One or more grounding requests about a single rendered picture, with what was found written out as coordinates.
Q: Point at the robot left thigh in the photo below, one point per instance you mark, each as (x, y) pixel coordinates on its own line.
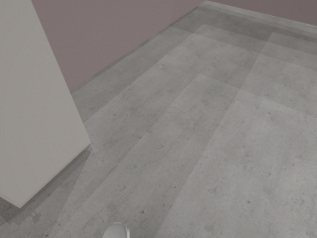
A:
(117, 231)

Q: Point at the fridge door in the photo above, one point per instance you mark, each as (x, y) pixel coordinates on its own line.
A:
(40, 127)

